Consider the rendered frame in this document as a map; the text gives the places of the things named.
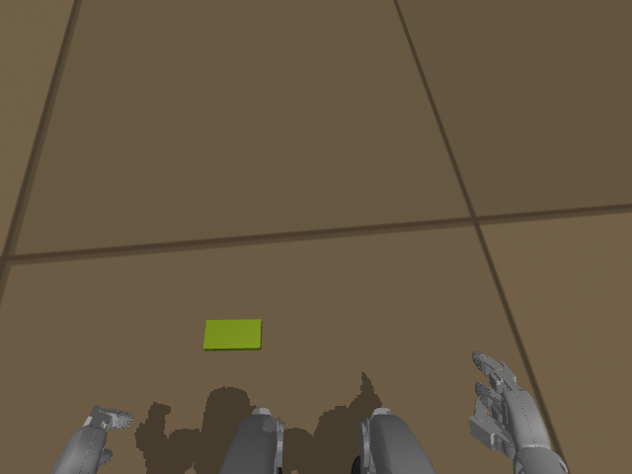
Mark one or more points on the right robot hand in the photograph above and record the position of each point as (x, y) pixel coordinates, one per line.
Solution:
(515, 423)

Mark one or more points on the right robot arm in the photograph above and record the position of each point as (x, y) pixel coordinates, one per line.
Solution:
(538, 460)

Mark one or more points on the small box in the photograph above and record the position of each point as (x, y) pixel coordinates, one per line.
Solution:
(233, 335)

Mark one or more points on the left robot hand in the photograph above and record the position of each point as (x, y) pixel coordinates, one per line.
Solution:
(85, 451)

